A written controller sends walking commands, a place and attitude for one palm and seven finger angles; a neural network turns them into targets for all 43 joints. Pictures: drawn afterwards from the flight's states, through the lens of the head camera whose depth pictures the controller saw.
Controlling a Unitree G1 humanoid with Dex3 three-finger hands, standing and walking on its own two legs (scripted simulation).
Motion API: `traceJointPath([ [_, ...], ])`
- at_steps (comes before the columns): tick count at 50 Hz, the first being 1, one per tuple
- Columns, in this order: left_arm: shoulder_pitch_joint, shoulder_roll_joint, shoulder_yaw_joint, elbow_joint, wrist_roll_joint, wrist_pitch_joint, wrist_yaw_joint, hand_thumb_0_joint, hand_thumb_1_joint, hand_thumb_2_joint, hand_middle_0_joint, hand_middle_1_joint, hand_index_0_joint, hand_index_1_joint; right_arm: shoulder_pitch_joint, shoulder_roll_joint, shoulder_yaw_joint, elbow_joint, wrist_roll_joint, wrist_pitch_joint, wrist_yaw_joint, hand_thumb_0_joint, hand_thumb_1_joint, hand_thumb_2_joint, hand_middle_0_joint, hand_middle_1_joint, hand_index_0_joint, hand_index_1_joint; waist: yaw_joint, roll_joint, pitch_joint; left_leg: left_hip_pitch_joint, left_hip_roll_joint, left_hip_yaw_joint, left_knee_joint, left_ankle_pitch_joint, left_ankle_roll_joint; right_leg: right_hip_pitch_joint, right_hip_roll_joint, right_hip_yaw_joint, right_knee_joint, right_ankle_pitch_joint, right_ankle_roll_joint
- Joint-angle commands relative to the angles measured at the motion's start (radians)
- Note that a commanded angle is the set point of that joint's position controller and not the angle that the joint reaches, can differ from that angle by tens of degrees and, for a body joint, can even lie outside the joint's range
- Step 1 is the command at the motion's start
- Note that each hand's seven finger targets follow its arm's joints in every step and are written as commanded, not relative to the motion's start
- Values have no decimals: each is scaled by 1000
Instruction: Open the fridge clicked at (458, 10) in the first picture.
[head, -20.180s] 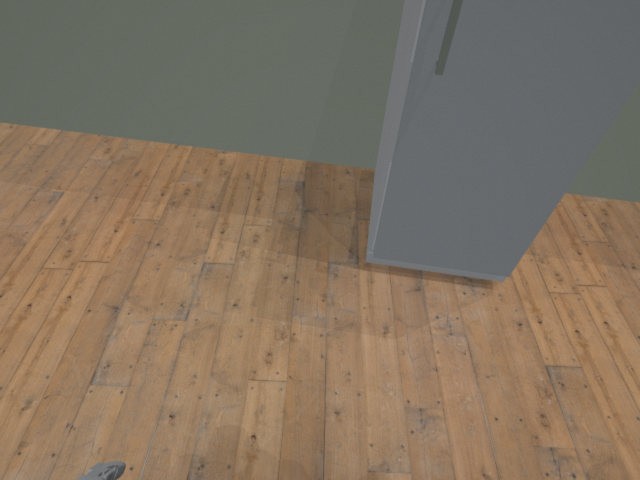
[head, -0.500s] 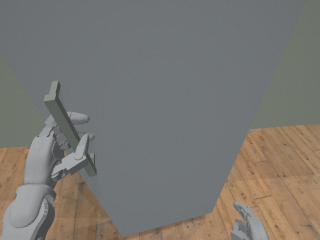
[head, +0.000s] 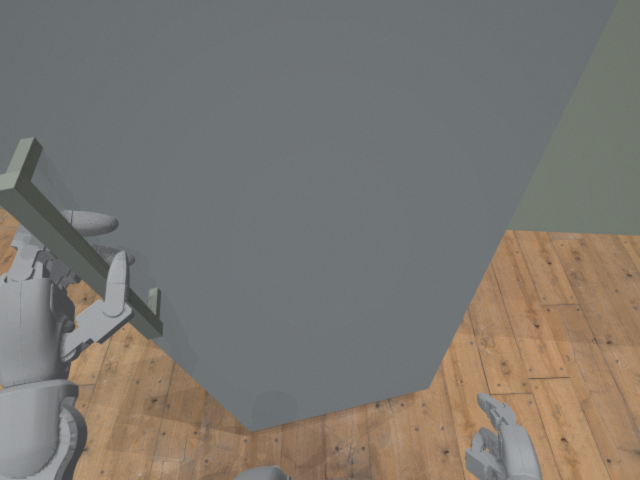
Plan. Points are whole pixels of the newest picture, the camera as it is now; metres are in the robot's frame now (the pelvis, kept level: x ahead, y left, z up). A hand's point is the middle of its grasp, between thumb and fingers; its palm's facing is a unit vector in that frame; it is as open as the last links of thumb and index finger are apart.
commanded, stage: walk backward, drawing the door open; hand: left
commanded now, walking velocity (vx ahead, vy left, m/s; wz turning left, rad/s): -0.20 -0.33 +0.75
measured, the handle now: (103, 259) +0.28 +0.21 +0.19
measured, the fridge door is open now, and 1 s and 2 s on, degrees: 19 63 76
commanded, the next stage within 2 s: stop walking and hold the door back in 1.28 s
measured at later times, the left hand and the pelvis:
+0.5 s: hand out of the picture +0.11 +0.10 +0.18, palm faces +0.59 -0.76 -0.27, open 6.4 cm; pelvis -0.07 -0.17 -0.02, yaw +23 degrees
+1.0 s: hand out of the picture +0.00 -0.06 +0.18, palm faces +0.84 -0.48 -0.26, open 6.4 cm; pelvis -0.06 -0.38 -0.01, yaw +48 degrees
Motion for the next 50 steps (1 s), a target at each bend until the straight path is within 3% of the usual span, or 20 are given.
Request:
traceJointPath([
  [1, -109, 179, 52, -328, 4, -136, 11, 0, 900, 900, -450, -1400, -450, -1400, -25, -99, -43, -137, -14, -101, -10, 0, -900, -900, 200, 300, 200, 300, -69, 307, -275, 511, 279, -297, -670, 505, 133, -232, -9, 54, 671, 177, 345],
  [2, -150, 191, 74, -345, 40, -153, 19, 0, 900, 900, -450, -1400, -450, -1400, -90, -106, -46, -186, -54, -99, 15, 0, -900, -900, 200, 300, 200, 300, 20, 301, -316, 286, 588, -764, -561, 767, 282, -230, -25, 334, 1063, -316, 212],
  [3, -224, 264, 111, -339, 55, -141, 10, 0, 900, 900, -450, -1400, -450, -1400, -129, -126, -77, -156, -22, -95, 40, 0, -900, -900, 200, 300, 200, 300, 9, 82, -229, 130, 528, -692, -578, 632, 268, -200, -6, 387, 1046, -274, 168],
  [5, -210, 209, 103, -349, 44, -128, -19, 0, 900, 900, -450, -1400, -450, -1400, -149, -90, -69, -135, -11, -123, 41, 0, -900, -900, 200, 300, 200, 300, 14, 203, -125, 102, 404, -599, -570, 279, 214, -346, -64, 353, 868, -238, 179],
  [8, -269, 169, 80, -323, 37, -129, -7, 0, 900, 900, -450, -1400, -450, -1400, -98, -86, -60, -78, -13, -166, 31, 0, -900, -900, 200, 300, 200, 300, 19, 220, -203, 93, 240, -393, -482, 298, 118, -112, -18, 255, 462, -204, 169],
  [13, -390, 193, 94, -294, -3, -129, -14, 0, 900, 900, -450, -1400, -450, -1400, -63, -91, -69, -68, 2, -203, 41, 0, -900, -900, 200, 300, 200, 300, -11, 359, -285, 130, 116, -386, -451, 151, 57, 129, 60, 134, -23, -185, 172],
  [15, -428, 278, 140, -293, -6, -133, -13, 0, 900, 900, -450, -1400, -450, -1400, -38, -40, -55, -61, 17, -180, 44, 0, -900, -900, 200, 300, 200, 300, -32, 25, -301, 112, -48, -128, -138, 89, -39, 99, -127, 223, -195, 50, 85],
  [18, -425, 289, 164, -294, 3, -122, -12, 0, 900, 900, -450, -1400, -450, -1400, -147, -62, -71, -87, 15, -176, 15, 0, -900, -900, 200, 300, 200, 300, 33, -231, -240, -97, 6, -138, 394, -147, -20, 23, -358, 369, -68, 422, -80],
  [22, -371, 238, 136, -231, -9, -124, -30, 0, 900, 900, -450, -1400, -450, -1400, -75, -47, -36, -78, -11, -155, -12, 0, -900, -900, 200, 300, 200, 300, -21, -89, -267, 108, -3, -9, -228, 90, -21, 106, -223, 89, 283, 660, 21],
  [23, -402, 228, 113, -240, -15, -129, -32, 0, 900, 900, -450, -1400, -450, -1400, -35, -67, -51, -76, -15, -156, -17, 0, -900, -900, 200, 300, 200, 300, -66, -24, -309, 407, 74, -126, -395, 390, 23, -128, -178, 74, 508, 493, 93],
  [24, -411, 201, 92, -258, -22, -141, -36, 0, 900, 900, -450, -1400, -450, -1400, -50, -122, -74, -84, -28, -168, -9, 0, -900, -900, 200, 300, 200, 300, -32, 239, -349, 602, 439, -654, -493, 977, 176, -405, -13, 130, 769, -227, 181],
  [26, -468, 228, 109, -272, 14, -162, -49, 0, 900, 900, -450, -1400, -450, -1400, -74, -128, -91, -83, -22, -168, 33, 0, -900, -900, 200, 300, 200, 300, -38, 140, -320, 518, 535, -846, -508, 798, 267, -427, -28, 340, 869, -346, 161],
  [31, -485, 235, 141, -224, 8, -128, -41, 0, 900, 900, -450, -1400, -450, -1400, -115, -124, -75, -58, 0, -165, 36, 0, -900, -900, 200, 300, 200, 300, 13, 256, -207, -17, 259, -348, -565, -14, 103, -36, -42, 255, 515, -100, 158],
  [35, -511, 224, 145, -158, -15, -98, -33, 0, 900, 900, -450, -1400, -450, -1400, -121, -116, -73, -100, 11, -159, 33, 0, -900, -900, 200, 300, 200, 300, 30, 370, -259, -151, 206, -313, -531, -150, 55, 257, 49, 137, 221, -256, 155],
  [37, -541, 241, 128, -161, -14, -88, -34, 0, 900, 900, -450, -1400, -450, -1400, -84, -74, -65, -96, 24, -168, 29, 0, -900, -900, 200, 300, 200, 300, 16, 70, -268, -30, 36, -161, -198, -119, -13, 169, -42, 187, -158, -178, 124],
  [38, -581, 311, 152, -174, -5, -82, -29, 0, 900, 900, -450, -1400, -450, -1400, -87, -34, -56, -86, 22, -159, 26, 0, -900, -900, 200, 300, 200, 300, 11, -224, -236, -87, -46, -75, 193, -120, -57, 40, -261, 420, -282, -243, 29],
  [40, -562, 349, 200, -158, 12, -76, -20, 0, 900, 900, -450, -1400, -450, -1400, -112, -61, -68, -76, 4, -160, 19, 0, -900, -900, 200, 300, 200, 300, 23, -256, -242, -208, -25, -176, 644, -182, -32, -35, -406, 558, -204, -77, -80],
  [44, -473, 263, 157, -196, -2, -118, -29, 0, 900, 900, -450, -1400, -450, -1400, -150, -47, -45, -96, -2, -130, 5, 0, -900, -900, 200, 300, 200, 300, 28, -195, -197, -141, 39, -75, 331, -183, -39, 178, -327, 222, -28, 422, -73],
  [49, -420, 216, 90, -214, 3, -119, -26, 0, 900, 900, -450, -1400, -450, -1400, -39, -55, -49, -108, -21, -135, -7, 0, -900, -900, 200, 300, 200, 300, -10, -118, -320, 185, 6, 44, -343, 78, -21, 118, -251, 143, 188, 566, -11],
  [50, -452, 201, 63, -227, 4, -119, -27, 0, 900, 900, -450, -1400, -450, -1400, 7, -73, -64, -112, -17, -132, -7, 0, -900, -900, 200, 300, 200, 300, -58, -33, -351, 461, 87, -69, -438, 293, 10, -102, -221, 115, 397, 434, 53],
])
